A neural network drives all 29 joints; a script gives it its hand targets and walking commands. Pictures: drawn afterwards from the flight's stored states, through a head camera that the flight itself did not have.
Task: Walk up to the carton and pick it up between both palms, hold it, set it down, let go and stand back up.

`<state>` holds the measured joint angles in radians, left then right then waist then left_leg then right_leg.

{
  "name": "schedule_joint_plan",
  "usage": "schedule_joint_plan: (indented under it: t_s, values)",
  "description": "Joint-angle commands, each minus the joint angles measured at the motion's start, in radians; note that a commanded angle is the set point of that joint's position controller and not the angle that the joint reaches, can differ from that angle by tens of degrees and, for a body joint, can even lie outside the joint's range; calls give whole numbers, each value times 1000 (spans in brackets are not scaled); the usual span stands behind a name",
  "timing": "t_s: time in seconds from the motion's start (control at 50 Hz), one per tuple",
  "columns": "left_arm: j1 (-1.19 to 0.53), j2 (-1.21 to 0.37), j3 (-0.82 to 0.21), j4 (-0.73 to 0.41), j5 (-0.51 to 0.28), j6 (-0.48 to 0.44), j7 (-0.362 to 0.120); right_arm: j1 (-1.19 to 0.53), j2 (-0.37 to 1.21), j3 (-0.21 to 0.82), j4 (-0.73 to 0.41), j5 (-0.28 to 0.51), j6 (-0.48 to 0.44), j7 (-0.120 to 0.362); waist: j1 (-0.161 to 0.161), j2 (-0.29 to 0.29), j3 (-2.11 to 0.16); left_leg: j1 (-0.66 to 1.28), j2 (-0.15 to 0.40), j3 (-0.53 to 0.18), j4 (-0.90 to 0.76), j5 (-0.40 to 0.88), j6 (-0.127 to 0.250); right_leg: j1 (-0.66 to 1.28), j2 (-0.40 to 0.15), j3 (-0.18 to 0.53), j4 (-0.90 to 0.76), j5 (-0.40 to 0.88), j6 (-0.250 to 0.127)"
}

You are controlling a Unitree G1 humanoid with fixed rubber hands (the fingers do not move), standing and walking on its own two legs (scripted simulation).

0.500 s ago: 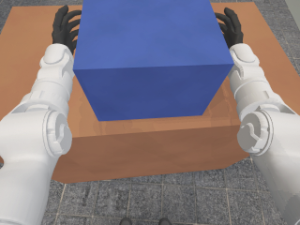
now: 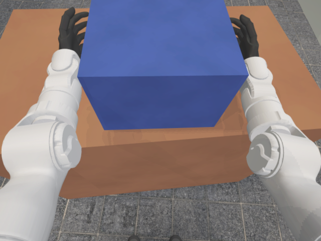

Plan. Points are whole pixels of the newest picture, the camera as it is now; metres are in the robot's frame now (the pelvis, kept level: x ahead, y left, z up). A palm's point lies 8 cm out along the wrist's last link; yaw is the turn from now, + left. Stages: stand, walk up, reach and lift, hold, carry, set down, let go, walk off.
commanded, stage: reach and lift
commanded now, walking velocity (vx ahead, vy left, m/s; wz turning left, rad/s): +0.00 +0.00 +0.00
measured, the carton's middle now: (159, 60) +0.53 -0.01 +0.09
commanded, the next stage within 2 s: none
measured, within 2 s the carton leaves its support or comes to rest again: leaves its support in 0.58 s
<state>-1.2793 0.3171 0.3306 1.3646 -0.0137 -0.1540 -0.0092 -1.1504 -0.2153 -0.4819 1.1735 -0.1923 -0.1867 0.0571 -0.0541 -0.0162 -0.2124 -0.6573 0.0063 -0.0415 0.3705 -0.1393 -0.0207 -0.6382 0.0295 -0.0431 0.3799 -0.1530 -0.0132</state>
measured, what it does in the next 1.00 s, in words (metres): stands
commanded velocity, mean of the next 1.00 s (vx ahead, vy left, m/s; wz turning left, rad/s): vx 0.00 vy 0.00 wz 0.00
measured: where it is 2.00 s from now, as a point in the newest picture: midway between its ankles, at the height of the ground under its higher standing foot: outside the picture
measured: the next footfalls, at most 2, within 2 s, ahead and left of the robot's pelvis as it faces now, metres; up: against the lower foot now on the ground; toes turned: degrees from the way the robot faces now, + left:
none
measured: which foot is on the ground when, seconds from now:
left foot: down 0.00-1.00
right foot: down 0.00-1.00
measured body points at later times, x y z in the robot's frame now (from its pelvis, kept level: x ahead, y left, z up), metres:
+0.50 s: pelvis -0.01 +0.00 +0.00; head +0.07 +0.01 +0.44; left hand +0.50 +0.18 +0.15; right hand +0.47 -0.21 +0.15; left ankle -0.01 +0.13 -0.74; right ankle -0.02 -0.10 -0.74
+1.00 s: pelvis -0.04 +0.00 +0.00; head -0.01 +0.01 +0.45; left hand +0.45 +0.18 +0.19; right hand +0.42 -0.21 +0.19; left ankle -0.01 +0.13 -0.74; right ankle -0.02 -0.10 -0.74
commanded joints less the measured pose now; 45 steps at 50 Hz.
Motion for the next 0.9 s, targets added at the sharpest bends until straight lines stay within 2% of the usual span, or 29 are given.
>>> schedule_joint_plan:
  t_s: [0.0, 0.02, 0.08, 0.12, 0.16, 0.2, 0.22, 0.24, 0.26, 0.28, 0.32, 0.36, 0.4, 0.44, 0.48, 0.5, 0.56, 0.62, 0.66, 0.68, 0.7, 0.72, 0.74, 0.76, 0.78, 0.8, 0.82, 0.86, 0.88]
  values:
    - [-513, -488, -137, -130, 126, -28, -139, -386, 458, 150, -125, -137, -88, 111, -28, 12, -780, 562, 7, 120, 96, 495, 3, 439, -62, -50, 80, 761, 93]
    - [-489, -513, -146, -135, 127, -19, -138, -392, 458, 157, -149, -132, -93, 113, -19, 10, -795, 576, 12, 118, 93, 504, -3, 459, -54, -58, 82, 753, 87]
    - [-406, -541, -190, -91, 106, 21, -139, -325, 437, 179, -98, -107, -55, 105, -47, 14, -697, 533, 6, 118, 73, 454, -13, 527, -49, -60, 81, 769, 87]
    - [-486, -510, -160, -142, 121, 20, -139, -378, 449, 169, -122, -100, -59, 106, -20, 39, -720, 523, 2, 123, 69, 430, -8, 520, -58, -46, 62, 706, 79]
    - [-476, -549, -202, -186, 96, 14, -123, -374, 452, 170, -111, -94, -67, 114, -33, 63, -774, 624, 15, 92, 97, 529, -19, 397, -50, -56, 47, 627, 69]
    - [-502, -517, -175, -130, 105, 12, -125, -407, 446, 183, -100, -100, -71, 120, -24, 4, -786, 593, 9, 109, 84, 472, -9, 421, -48, -52, 36, 648, 75]
    - [-520, -531, -182, -158, 90, -1, -129, -455, 474, 204, -182, -89, -88, 119, -16, -1, -836, 511, -5, 124, 74, 428, 1, 514, -55, -37, 56, 725, 82]
    - [-494, -534, -182, -131, 85, 10, -135, -404, 477, 214, -119, -100, -73, 116, -21, -18, -779, 467, -5, 120, 65, 401, 4, 567, -59, -40, 81, 763, 90]
    - [-471, -575, -226, -177, 64, 11, -131, -394, 495, 247, -150, -67, -74, 113, -29, 7, -824, 511, -3, 107, 69, 460, -9, 576, -52, -40, 86, 810, 88]
    - [-516, -560, -220, -164, 69, 6, -128, -417, 479, 217, -130, -83, -77, 118, -34, 22, -832, 524, 0, 109, 75, 465, -15, 524, -56, -51, 79, 750, 88]
    - [-488, -576, -229, -189, 68, 6, -121, -401, 480, 248, -129, -52, -76, 121, -16, 44, -842, 562, 1, 109, 88, 499, -22, 516, -46, -46, 72, 735, 78]
    - [-448, -558, -211, -141, 66, 36, -124, -373, 454, 242, -79, -48, -49, 124, -20, 5, -715, 600, 13, 100, 75, 477, -17, 459, -40, -52, 43, 674, 83]
    - [-508, -547, -193, -162, 64, 20, -126, -457, 487, 265, -139, -35, -67, 121, 6, 19, -767, 521, -2, 110, 67, 437, -5, 522, -54, -27, 51, 710, 84]
    - [-548, -602, -255, -236, 36, 15, -118, -522, 489, 283, -187, -27, -85, 132, -8, 36, -876, 582, 7, 87, 85, 541, -27, 487, -45, -55, 76, 743, 87]
    - [-507, -582, -230, -183, 32, 25, -115, -490, 487, 291, -128, -15, -67, 135, 23, 29, -839, 612, 8, 94, 85, 519, -18, 435, -37, -42, 41, 656, 75]
    - [-519, -590, -238, -172, 25, 30, -115, -482, 485, 281, -121, -14, -67, 131, -11, 16, -847, 582, 5, 89, 85, 494, -18, 476, -39, -42, 44, 684, 70]
    - [-508, -567, -224, -199, 15, 22, -116, -500, 500, 307, -139, -6, -62, 130, 25, -14, -854, 516, -3, 101, 56, 423, -3, 556, -46, -24, 56, 722, 84]
    - [-517, -583, -240, -220, 10, 33, -122, -505, 522, 331, -176, 28, -47, 124, 4, 0, -826, 469, -13, 98, 30, 376, 0, 635, -54, -22, 79, 767, 98]
    - [-534, -595, -250, -184, 7, 50, -119, -482, 510, 319, -108, 29, -25, 128, -11, 20, -773, 505, -11, 86, 25, 369, -9, 609, -43, -34, 57, 674, 78]
    - [-547, -562, -224, -166, 16, 55, -118, -529, 485, 305, -125, 32, -32, 126, 8, 14, -757, 458, -17, 106, 8, 297, 7, 593, -52, -17, 48, 631, 78]
    - [-548, -567, -207, -183, 18, 70, -121, -497, 503, 312, -123, 26, -12, 127, -4, 2, -701, 461, -14, 98, -13, 247, 9, 611, -51, -28, 38, 579, 80]
    - [-513, -585, -245, -204, -8, 84, -112, -497, 493, 313, -102, 45, -2, 127, -10, -2, -719, 497, -10, 86, -4, 283, 4, 591, -39, -36, 42, 572, 78]
    - [-520, -564, -218, -223, 2, 83, -111, -515, 511, 332, -144, 51, -1, 129, 25, 8, -717, 497, -13, 104, -13, 239, 7, 589, -43, -21, 26, 538, 77]
    - [-521, -578, -247, -235, -14, 80, -104, -516, 500, 320, -126, 46, -2, 131, 12, 17, -768, 515, -11, 87, -2, 265, -1, 560, -36, -30, 33, 528, 68]
    - [-588, -547, -211, -254, -10, 73, -101, -604, 510, 325, -207, 50, -8, 130, 46, -7, -782, 464, -19, 109, -15, 217, 14, 596, -49, -9, 29, 526, 68]
    - [-619, -552, -195, -225, 2, 70, -104, -603, 516, 317, -160, 37, -2, 135, 54, -4, -776, 441, -22, 103, -20, 214, 13, 600, -47, -15, 37, 522, 67]
    - [-559, -572, -202, -262, -6, 82, -96, -558, 545, 355, -145, 65, 16, 134, 50, -11, -758, 475, -17, 81, -19, 251, 7, 622, -41, -21, 38, 546, 77]
    - [-555, -549, -222, -223, -17, 107, -104, -520, 533, 338, -151, 79, 44, 119, 19, -6, -664, 462, -29, 90, -36, 147, 12, 606, -44, -21, 15, 443, 75]
    - [-535, -569, -232, -247, -16, 121, -93, -566, 532, 355, -176, 99, 47, 125, 31, 21, -692, 480, -29, 85, -32, 166, 6, 602, -39, -27, 11, 439, 68]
